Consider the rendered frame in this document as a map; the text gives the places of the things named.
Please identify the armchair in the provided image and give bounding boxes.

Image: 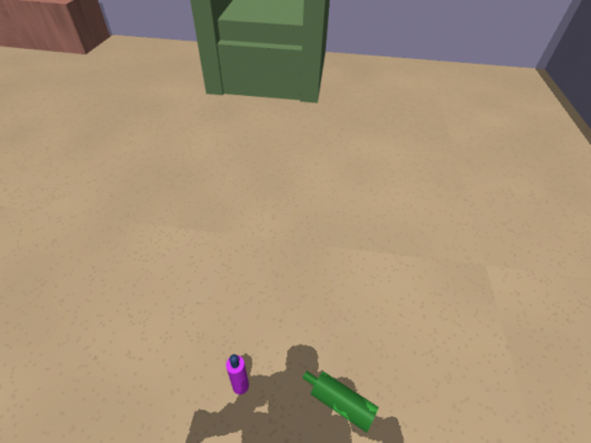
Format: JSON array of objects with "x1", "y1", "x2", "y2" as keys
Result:
[{"x1": 190, "y1": 0, "x2": 330, "y2": 103}]

